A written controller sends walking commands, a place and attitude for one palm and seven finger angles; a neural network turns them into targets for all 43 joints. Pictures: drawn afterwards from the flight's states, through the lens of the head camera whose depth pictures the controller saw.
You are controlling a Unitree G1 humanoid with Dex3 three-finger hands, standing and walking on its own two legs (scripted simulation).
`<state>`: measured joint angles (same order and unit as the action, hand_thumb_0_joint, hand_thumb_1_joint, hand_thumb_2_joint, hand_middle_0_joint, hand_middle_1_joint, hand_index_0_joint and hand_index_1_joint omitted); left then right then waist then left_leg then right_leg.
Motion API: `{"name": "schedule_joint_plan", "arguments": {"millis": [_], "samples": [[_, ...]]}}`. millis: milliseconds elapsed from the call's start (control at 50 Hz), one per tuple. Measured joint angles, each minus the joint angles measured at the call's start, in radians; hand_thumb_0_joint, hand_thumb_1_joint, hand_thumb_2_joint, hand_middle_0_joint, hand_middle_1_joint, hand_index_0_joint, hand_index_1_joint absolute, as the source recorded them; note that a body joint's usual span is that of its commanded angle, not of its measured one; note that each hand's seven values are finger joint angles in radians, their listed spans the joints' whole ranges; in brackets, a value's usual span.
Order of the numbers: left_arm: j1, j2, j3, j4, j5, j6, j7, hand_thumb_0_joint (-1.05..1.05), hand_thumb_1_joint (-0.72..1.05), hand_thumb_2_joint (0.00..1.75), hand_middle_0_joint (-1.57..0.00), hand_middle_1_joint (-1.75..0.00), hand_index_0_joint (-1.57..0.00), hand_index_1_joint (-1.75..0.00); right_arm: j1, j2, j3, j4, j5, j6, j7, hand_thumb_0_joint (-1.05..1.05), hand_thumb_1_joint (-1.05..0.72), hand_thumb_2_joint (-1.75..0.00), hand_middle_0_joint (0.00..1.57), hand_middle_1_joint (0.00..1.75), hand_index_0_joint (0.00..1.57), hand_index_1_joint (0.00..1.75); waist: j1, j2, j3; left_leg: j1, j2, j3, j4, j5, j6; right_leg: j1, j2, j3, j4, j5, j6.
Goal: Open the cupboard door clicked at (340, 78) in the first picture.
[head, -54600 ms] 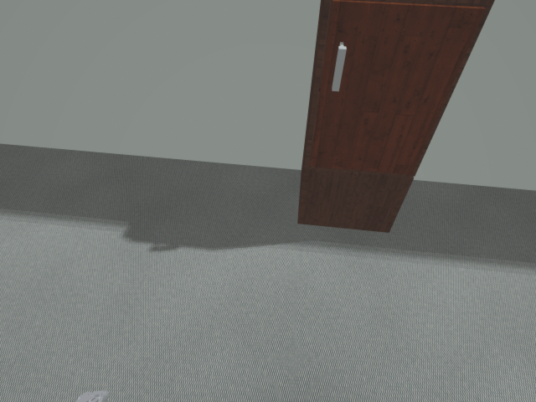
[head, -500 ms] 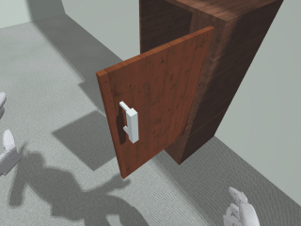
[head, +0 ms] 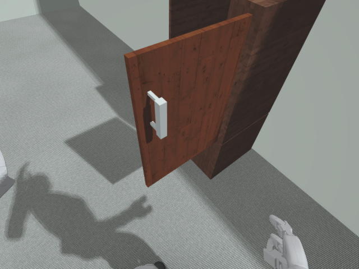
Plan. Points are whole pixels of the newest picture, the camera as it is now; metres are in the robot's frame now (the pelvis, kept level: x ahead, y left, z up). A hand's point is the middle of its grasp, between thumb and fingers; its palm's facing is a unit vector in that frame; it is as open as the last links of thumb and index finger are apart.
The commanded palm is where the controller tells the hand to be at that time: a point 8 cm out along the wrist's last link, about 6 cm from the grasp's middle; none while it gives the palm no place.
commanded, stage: step back with the hand held close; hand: left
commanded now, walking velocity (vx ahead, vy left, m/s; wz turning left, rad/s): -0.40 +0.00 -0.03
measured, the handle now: (156, 115) +0.48 +0.10 +0.06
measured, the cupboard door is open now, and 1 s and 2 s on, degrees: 90 90 90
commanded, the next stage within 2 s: stop stepping back and stand still in 0.02 s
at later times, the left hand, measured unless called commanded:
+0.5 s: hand out of the picture +0.10 +0.26 +0.18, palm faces +0.38 -0.75 -0.54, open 7.4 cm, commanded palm +0.05 +0.29 +0.19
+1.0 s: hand out of the picture +0.10 +0.27 +0.10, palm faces +0.26 -0.81 -0.53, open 7.4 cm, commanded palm none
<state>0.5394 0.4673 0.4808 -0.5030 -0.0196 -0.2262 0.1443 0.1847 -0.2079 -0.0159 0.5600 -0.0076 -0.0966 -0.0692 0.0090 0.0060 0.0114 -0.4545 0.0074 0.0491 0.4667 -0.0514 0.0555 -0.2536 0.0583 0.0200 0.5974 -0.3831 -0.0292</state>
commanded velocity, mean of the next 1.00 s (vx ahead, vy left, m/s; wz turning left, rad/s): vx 0.08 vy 0.01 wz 0.00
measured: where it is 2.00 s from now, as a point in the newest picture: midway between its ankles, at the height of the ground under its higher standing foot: outside the picture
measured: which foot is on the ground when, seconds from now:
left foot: down 0.00-0.02, up 0.04-0.18, down 0.20-0.50, up 0.52-0.72, down 0.74-1.00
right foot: up 0.00-0.00, down 0.02-0.20, up 0.22-0.48, down 0.50-1.00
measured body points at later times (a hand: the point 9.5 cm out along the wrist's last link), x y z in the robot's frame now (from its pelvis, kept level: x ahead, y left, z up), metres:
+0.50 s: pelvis -0.10 +0.00 +0.01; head -0.09 +0.01 +0.46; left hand +0.08 +0.30 +0.21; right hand +0.05 -0.22 -0.07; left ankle -0.02 +0.10 -0.72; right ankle -0.13 -0.09 -0.73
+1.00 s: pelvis -0.13 +0.01 -0.01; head -0.14 -0.01 +0.44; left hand +0.08 +0.31 +0.13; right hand +0.01 -0.24 -0.11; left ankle -0.11 +0.14 -0.73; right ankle -0.12 -0.09 -0.73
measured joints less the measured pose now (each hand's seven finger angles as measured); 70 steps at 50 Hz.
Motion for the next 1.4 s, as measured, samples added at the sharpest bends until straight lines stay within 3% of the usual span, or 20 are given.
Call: {"name": "schedule_joint_plan", "arguments": {"millis": [80,140,180,220,260,320,460,500,540,600,660,740,820,920,960,1060,1160,1220,1300,1400], "samples": [[0.003,-0.055,-0.049,-0.006,-0.004,0.0,-0.003,0.01,0.89,0.89,-0.21,-0.3,-0.21,-0.3,-0.023,-0.009,-0.003,0.041,0.007,0.0,0.013,0.02,-0.9,-0.9,0.21,0.3,0.2,0.3,0.037,-0.007,0.022,-0.078,-0.007,-0.018,0.212,-0.203,-0.051,-0.001,-0.001,0.026,-0.076,0.084,0.011],[-0.008,-0.069,-0.096,-0.019,0.013,0.015,-0.015,0.01,0.89,0.89,-0.21,-0.3,-0.21,-0.3,-0.01,0.003,0.008,0.068,0.006,0.012,0.009,0.02,-0.9,-0.9,0.2,0.3,0.2,0.3,0.044,-0.059,0.018,-0.041,-0.027,-0.011,0.332,-0.302,-0.064,-0.005,-0.027,0.042,-0.108,0.116,0.026],[-0.005,-0.059,-0.098,-0.046,0.014,0.025,-0.014,0.01,0.89,0.89,-0.21,-0.3,-0.21,-0.3,-0.003,0.007,0.025,0.054,0.005,0.012,-0.004,0.02,-0.9,-0.9,0.21,0.3,0.2,0.3,0.022,-0.081,0.015,0.053,-0.021,-0.008,0.199,-0.225,-0.065,-0.024,-0.036,0.037,-0.1,0.124,0.035],[-0.012,-0.037,-0.092,-0.073,0.014,0.029,-0.009,0.01,0.89,0.89,-0.22,-0.3,-0.21,-0.3,-0.001,0.003,0.022,0.03,0.002,-0.009,-0.015,0.02,-0.9,-0.9,0.21,0.3,0.2,0.3,-0.007,-0.068,0.019,0.11,-0.016,-0.028,0.073,-0.194,-0.024,-0.075,-0.035,0.013,-0.027,0.08,0.042],[-0.024,-0.001,-0.07,-0.073,0.012,0.027,-0.003,0.01,0.89,0.89,-0.22,-0.31,-0.21,-0.3,-0.019,0.03,0.016,0.034,-0.001,-0.03,-0.014,0.02,-0.9,-0.9,0.2,0.3,0.2,0.3,-0.01,-0.098,0.057,0.117,-0.037,-0.013,0.063,-0.185,-0.004,-0.117,-0.045,0.032,0.091,-0.032,0.036],[0.019,0.03,-0.028,-0.095,0.001,0.035,0.003,0.01,0.89,0.89,-0.22,-0.31,-0.21,-0.3,-0.01,0.06,0.033,0.026,-0.008,-0.058,-0.001,0.02,-0.9,-0.9,0.2,0.3,0.2,0.3,-0.025,-0.097,0.075,0.15,-0.025,-0.01,0.003,-0.123,-0.012,-0.131,-0.03,-0.003,0.169,-0.053,0.036],[0.103,0.02,-0.022,-0.08,-0.003,0.041,0.012,0.01,0.89,0.89,-0.22,-0.3,-0.21,-0.3,0.06,0.068,0.062,0.038,-0.012,-0.05,0.007,0.02,-0.9,-0.9,0.21,0.3,0.2,0.3,-0.023,-0.052,-0.003,0.169,-0.002,0.003,-0.07,-0.084,-0.027,0.014,-0.041,-0.099,-0.005,-0.054,0.027],[0.079,0.013,-0.028,-0.034,0.001,0.049,0.014,0.01,0.89,0.89,-0.21,-0.3,-0.21,-0.3,0.061,0.059,0.056,0.044,-0.014,-0.029,0.002,0.01,-0.89,-0.9,0.21,0.3,0.2,0.3,-0.015,-0.051,-0.021,0.115,-0.009,0.013,-0.001,-0.176,-0.039,0.061,-0.043,-0.089,-0.113,-0.056,-0.012],[0.04,-0.011,-0.043,-0.001,-0.005,0.064,0.009,0.01,0.89,0.89,-0.21,-0.3,-0.21,-0.3,0.041,0.038,0.046,0.073,-0.014,-0.009,0.001,0.02,-0.89,-0.9,0.21,0.3,0.2,0.3,0.006,-0.045,-0.011,0.033,-0.01,-0.004,0.199,-0.259,-0.052,0.039,-0.041,-0.083,-0.132,0.108,-0.042],[-0.002,-0.049,-0.068,0.028,-0.007,0.065,0.003,0.01,0.89,0.89,-0.21,-0.3,-0.21,-0.3,0.04,0.016,0.036,0.12,-0.011,-0.006,0.003,0.02,-0.9,-0.9,0.21,0.3,0.2,0.3,0.017,-0.061,-0.011,-0.012,0.003,-0.009,0.392,-0.271,-0.06,0.036,-0.046,-0.078,-0.134,0.148,-0.036],[-0.008,-0.082,-0.093,0.027,0.0,0.063,0.006,0.01,0.89,0.89,-0.21,-0.3,-0.21,-0.3,0.072,0.0,0.025,0.125,-0.01,-0.017,-0.008,0.02,-0.9,-0.9,0.21,0.3,0.2,0.3,0.002,-0.078,-0.04,0.051,0.03,0.001,0.31,-0.273,-0.048,0.034,-0.051,-0.084,-0.135,0.133,-0.03],[0.008,-0.094,-0.117,-0.013,0.005,0.052,0.01,0.01,0.89,0.89,-0.21,-0.3,-0.21,-0.3,0.1,-0.041,0.003,0.103,-0.012,-0.048,-0.03,0.02,-0.9,-0.9,0.21,0.3,0.2,0.3,-0.026,-0.045,-0.055,0.2,0.056,-0.016,0.052,-0.242,-0.031,0.008,-0.037,-0.111,-0.074,0.099,-0.021],[0.012,-0.041,-0.068,-0.011,0.002,0.034,0.011,0.01,0.89,0.89,-0.22,-0.31,-0.21,-0.3,0.08,-0.025,-0.002,0.09,-0.005,-0.047,-0.031,0.02,-0.9,-0.9,0.2,0.3,0.2,0.3,-0.029,-0.069,-0.025,0.206,0.036,0.005,0.075,-0.221,-0.081,-0.008,-0.061,-0.084,-0.01,0.076,-0.006],[0.01,-0.018,-0.033,0.023,-0.003,0.017,0.006,0.01,0.89,0.89,-0.22,-0.3,-0.21,-0.3,0.065,-0.002,0.014,0.074,0.002,-0.05,-0.012,0.02,-0.9,-0.9,0.2,0.3,0.2,0.3,-0.031,-0.025,-0.014,0.191,0.05,0.002,0.092,-0.227,-0.079,-0.006,-0.045,-0.086,-0.028,0.085,-0.016],[-0.075,-0.015,-0.109,0.162,0.03,0.027,-0.038,0.01,0.89,0.89,-0.21,-0.3,-0.21,-0.3,0.055,-0.019,-0.001,0.114,0.0,-0.052,0.031,0.02,-0.9,-0.9,0.2,0.3,0.2,0.3,-0.023,0.008,-0.027,0.134,0.046,-0.01,0.155,-0.211,-0.068,-0.032,-0.054,-0.103,-0.01,0.084,-0.014],[-0.263,-0.14,-0.329,0.745,0.051,0.229,-0.124,0.0,0.9,0.9,-0.2,-0.3,-0.2,-0.3,0.015,-0.06,-0.001,0.236,-0.019,0.063,0.074,0.01,-0.9,-0.9,0.2,0.3,0.2,0.3,-0.031,0.075,-0.072,0.082,0.016,-0.024,0.214,-0.267,-0.06,-0.096,-0.09,-0.119,0.091,0.036,0.008],[-0.268,-0.262,-0.458,1.155,0.049,0.297,-0.148,0.01,0.91,0.89,-0.2,-0.3,-0.19,-0.29,0.028,-0.015,0.023,0.308,-0.032,0.113,0.079,0.01,-0.9,-0.9,0.2,0.3,0.2,0.3,-0.044,0.017,-0.019,0.123,0.005,-0.017,0.17,-0.24,-0.061,-0.067,-0.099,-0.113,0.068,0.05,0.006],[-0.251,-0.31,-0.469,1.301,0.028,0.289,-0.131,0.0,0.94,0.89,-0.21,-0.3,-0.2,-0.3,0.047,0.014,0.031,0.355,-0.031,0.124,0.076,0.01,-0.9,-0.9,0.2,0.3,0.2,0.3,-0.035,-0.022,0.026,0.145,0.012,-0.021,0.12,-0.208,-0.062,-0.04,-0.09,-0.119,0.01,0.086,0.005],[-0.245,-0.271,-0.46,1.417,0.028,0.262,-0.127,-0.03,1.01,0.89,-0.21,-0.3,-0.21,-0.3,0.075,0.034,0.032,0.426,-0.028,0.135,0.068,0.01,-0.9,-0.9,0.2,0.3,0.2,0.3,-0.009,-0.032,0.058,0.161,0.021,-0.036,0.058,-0.164,-0.066,-0.007,-0.074,-0.135,-0.082,0.142,-0.001],[-0.22,-0.245,-0.463,1.539,0.029,0.253,-0.132,-0.01,0.97,0.89,-0.21,-0.3,-0.2,-0.3,0.088,0.024,0.014,0.485,-0.022,0.142,0.061,0.01,-0.9,-0.9,0.2,0.3,0.2,0.3,-0.004,-0.002,0.061,0.186,0.022,-0.034,0.015,-0.141,-0.06,0.028,-0.07,-0.134,-0.148,0.179,0.003]]}}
